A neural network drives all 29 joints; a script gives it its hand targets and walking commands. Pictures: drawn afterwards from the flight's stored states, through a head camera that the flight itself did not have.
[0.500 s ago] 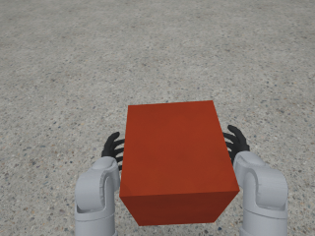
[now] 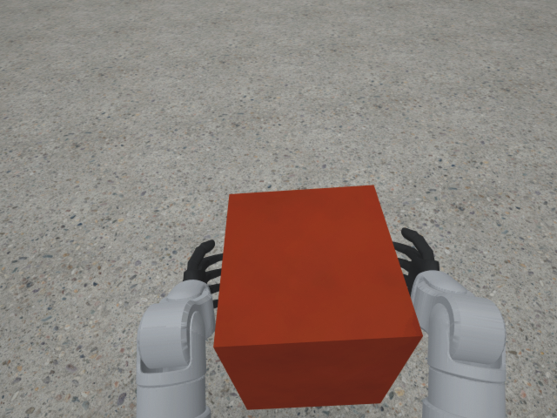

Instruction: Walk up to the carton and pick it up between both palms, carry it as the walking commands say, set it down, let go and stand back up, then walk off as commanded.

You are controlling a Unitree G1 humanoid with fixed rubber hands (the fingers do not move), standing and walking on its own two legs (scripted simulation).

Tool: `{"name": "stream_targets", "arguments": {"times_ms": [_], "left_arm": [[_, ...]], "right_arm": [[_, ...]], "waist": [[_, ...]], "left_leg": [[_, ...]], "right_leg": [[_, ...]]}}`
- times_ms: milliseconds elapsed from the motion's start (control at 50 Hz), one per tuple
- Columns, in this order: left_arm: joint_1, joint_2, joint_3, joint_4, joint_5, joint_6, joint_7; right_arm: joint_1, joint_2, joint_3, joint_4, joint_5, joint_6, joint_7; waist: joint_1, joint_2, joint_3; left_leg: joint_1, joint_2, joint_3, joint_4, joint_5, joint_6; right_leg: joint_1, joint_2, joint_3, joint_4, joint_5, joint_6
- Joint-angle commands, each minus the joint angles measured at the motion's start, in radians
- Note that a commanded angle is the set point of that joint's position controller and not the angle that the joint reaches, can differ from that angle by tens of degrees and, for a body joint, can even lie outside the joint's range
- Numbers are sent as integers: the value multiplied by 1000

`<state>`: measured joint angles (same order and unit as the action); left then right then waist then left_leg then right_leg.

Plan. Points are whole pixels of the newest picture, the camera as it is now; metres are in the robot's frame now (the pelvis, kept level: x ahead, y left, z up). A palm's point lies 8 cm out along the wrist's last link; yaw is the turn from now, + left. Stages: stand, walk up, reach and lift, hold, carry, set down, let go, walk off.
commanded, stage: carry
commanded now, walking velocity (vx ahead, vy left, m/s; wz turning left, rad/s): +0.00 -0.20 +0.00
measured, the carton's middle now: (307, 302) +0.29 -0.01 +0.03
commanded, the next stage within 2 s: none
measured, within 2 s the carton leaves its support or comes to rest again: neither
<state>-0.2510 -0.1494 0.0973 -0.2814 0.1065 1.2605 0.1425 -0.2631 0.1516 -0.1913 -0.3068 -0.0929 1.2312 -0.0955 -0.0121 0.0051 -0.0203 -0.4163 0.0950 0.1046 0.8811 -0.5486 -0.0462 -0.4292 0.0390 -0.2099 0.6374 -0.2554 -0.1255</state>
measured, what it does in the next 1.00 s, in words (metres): steps to the right: left foot, then right foot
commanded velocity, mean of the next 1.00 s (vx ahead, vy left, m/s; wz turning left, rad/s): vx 0.00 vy -0.13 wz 0.00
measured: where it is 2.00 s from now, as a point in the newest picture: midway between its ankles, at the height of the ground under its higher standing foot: outside the picture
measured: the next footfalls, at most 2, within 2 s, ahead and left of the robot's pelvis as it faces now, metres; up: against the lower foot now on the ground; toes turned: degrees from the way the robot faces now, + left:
left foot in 0.04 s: +0.02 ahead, +0.10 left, +0.00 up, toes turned +9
right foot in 0.26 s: +0.04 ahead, -0.20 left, +0.00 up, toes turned -7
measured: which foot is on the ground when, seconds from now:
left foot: up 0.00-0.02, down 0.04-0.30, up 0.32-0.48, down 0.50-0.70, up 0.72-0.96, down 0.98-1.00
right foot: down 0.00-0.06, up 0.08-0.24, down 0.26-0.52, up 0.54-0.66, down 0.68-1.00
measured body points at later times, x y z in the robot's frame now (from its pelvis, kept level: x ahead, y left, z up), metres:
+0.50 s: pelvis -0.07 -0.12 +0.00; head -0.04 -0.11 +0.45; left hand +0.23 +0.01 +0.07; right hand +0.22 -0.29 +0.08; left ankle -0.08 -0.01 -0.72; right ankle +0.00 -0.19 -0.72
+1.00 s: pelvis -0.15 -0.24 +0.00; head -0.14 -0.23 +0.45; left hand +0.14 -0.09 +0.08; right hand +0.14 -0.39 +0.09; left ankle -0.17 -0.13 -0.72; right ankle -0.06 -0.28 -0.72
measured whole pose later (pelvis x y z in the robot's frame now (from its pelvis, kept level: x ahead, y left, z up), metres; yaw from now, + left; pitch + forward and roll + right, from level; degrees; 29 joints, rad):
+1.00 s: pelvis -0.15 -0.24 +0.00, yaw +1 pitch +1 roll +0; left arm -0.24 -0.15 0.10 -0.30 0.10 1.25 0.14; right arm -0.25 0.15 -0.17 -0.31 -0.09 1.22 -0.10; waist -0.02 -0.02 -0.01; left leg -0.31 0.03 0.08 0.67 -0.37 -0.01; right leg -0.44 0.03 -0.20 0.59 -0.18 -0.14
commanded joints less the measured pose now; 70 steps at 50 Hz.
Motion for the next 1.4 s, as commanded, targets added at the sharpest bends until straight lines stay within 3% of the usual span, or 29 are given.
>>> {"name": "stream_targets", "arguments": {"times_ms": [0,40,60,120,200,240,260,280,300,360,440,460,480,500,520,660,700,720,780,900,960,1020,1100,1220,1260,1300,1320,1340,1380], "left_arm": [[-590,-899,-674,-184,-412,-41,-262],[-614,-901,-677,-219,-414,-42,-258],[-641,-896,-682,-226,-421,-35,-267],[-743,-907,-745,-259,-478,-36,-273],[-668,-884,-730,-254,-493,-23,-282],[-628,-876,-710,-216,-492,-13,-290],[-597,-861,-698,-182,-483,-9,-294],[-592,-879,-690,-161,-475,-13,-297],[-529,-908,-663,-101,-446,-18,-301],[-564,-924,-658,-150,-424,-34,-286],[-598,-911,-669,-212,-412,-47,-260],[-577,-906,-666,-207,-403,-47,-254],[-585,-903,-671,-216,-401,-48,-249],[-572,-907,-660,-223,-396,-49,-248],[-569,-901,-661,-216,-396,-43,-256],[-657,-891,-732,-284,-483,-30,-280],[-624,-879,-718,-238,-481,-25,-289],[-569,-910,-696,-184,-461,-28,-295],[-546,-937,-669,-158,-435,-37,-295],[-581,-921,-660,-189,-415,-48,-277],[-543,-905,-654,-169,-395,-46,-267],[-607,-896,-675,-199,-422,-35,-281],[-738,-884,-724,-253,-467,-28,-282],[-637,-864,-674,-112,-440,2,-300],[-641,-870,-673,-95,-438,2,-305],[-678,-892,-682,-106,-443,1,-306],[-689,-899,-687,-108,-455,2,-307],[-697,-909,-696,-117,-470,4,-309],[-640,-921,-661,-67,-460,5,-305]], "right_arm": [[-510,952,772,-47,449,15,260],[-502,948,766,-44,435,7,264],[-463,961,769,-10,424,4,264],[-504,964,744,-30,412,-5,250],[-484,936,745,-69,389,3,229],[-409,916,739,-46,369,16,219],[-407,904,739,-54,363,20,216],[-443,899,746,-70,363,20,219],[-452,923,757,-57,366,20,223],[-495,965,791,-71,419,16,248],[-543,959,800,-97,465,16,256],[-527,962,800,-88,465,18,258],[-524,957,795,-89,462,15,262],[-510,957,798,-85,456,10,264],[-471,964,804,-54,447,8,266],[-436,938,767,-76,391,1,233],[-427,916,770,-82,379,9,226],[-439,927,778,-78,372,10,227],[-460,961,798,-72,400,8,242],[-516,952,813,-81,446,13,250],[-506,957,813,-61,449,18,258],[-458,955,790,3,411,5,259],[-529,949,774,-20,424,10,251],[-472,918,731,36,377,31,234],[-485,938,736,29,381,27,237],[-483,954,730,25,392,22,240],[-528,959,729,21,401,22,240],[-533,957,729,20,395,27,242],[-464,958,733,69,381,46,245]], "waist": [[5,-79,-493],[7,347,-438],[-8,338,-384],[1,185,-333],[16,243,-389],[5,97,-452],[5,-131,-463],[10,-331,-451],[18,-339,-436],[19,-183,-436],[10,-155,-488],[2,-108,-501],[-5,62,-493],[4,294,-463],[-5,303,-429],[16,183,-433],[8,-281,-455],[19,-302,-471],[23,-133,-439],[27,-163,-487],[21,-86,-509],[26,134,-398],[15,-4,-357],[12,-143,-343],[7,-122,-336],[-17,85,-341],[-2,336,-333],[19,363,-305],[53,230,-278]], "left_leg": [[246,31,-12,-415,288,43],[419,441,-561,-553,470,213],[357,491,-575,-548,489,322],[251,325,-283,-482,544,200],[272,262,-122,-317,852,108],[167,177,-53,-192,656,7],[-19,85,-7,-72,355,-46],[-94,7,32,-10,-87,-56],[-59,-20,19,62,-136,-42],[-76,-4,4,73,-40,-18],[90,-2,15,-261,201,6],[209,48,-25,-394,331,25],[318,197,-243,-486,385,83],[410,424,-514,-512,672,185],[382,473,-534,-496,705,296],[189,194,-72,-232,651,38],[-125,8,9,-28,-55,-55],[-64,-15,-20,71,-143,-38],[-87,-1,-58,136,-44,-16],[35,-45,-36,-145,53,14],[261,-7,-65,-451,266,52],[133,100,-232,-485,73,134],[168,-25,-57,-393,136,62],[269,-112,63,-374,104,96],[307,-101,72,-453,117,108],[284,57,-101,-669,-1,181],[58,223,-344,-695,-53,228],[-141,242,-327,-656,-96,217],[-255,128,-110,-510,-12,71]], "right_leg": [[234,-255,244,-178,346,30],[-146,-81,155,114,-176,121],[-200,-80,246,317,-282,129],[-119,-112,248,269,-163,125],[69,-43,115,-77,-117,140],[275,-149,229,-224,256,107],[397,-301,405,-213,623,58],[384,-384,437,-215,724,-23],[328,-338,390,-199,683,-57],[355,-301,343,-175,646,-44],[325,-267,266,-142,488,-8],[250,-245,237,-101,445,26],[96,-179,202,11,306,78],[-104,-83,161,150,-116,119],[-168,-76,247,322,-281,124],[216,-97,186,-217,77,104],[426,-399,523,-255,680,-9],[360,-380,458,-242,591,-55],[356,-325,418,-246,414,-33],[383,-339,403,-291,276,-20],[299,-289,333,-280,181,54],[266,-177,249,-283,-12,126],[195,-234,332,-444,-213,116],[181,-209,235,-642,-249,313],[178,-159,149,-612,-142,402],[181,-40,35,-251,7,497],[260,-52,126,170,-68,371],[324,-109,257,332,-144,241],[362,-164,323,103,-116,106]]}}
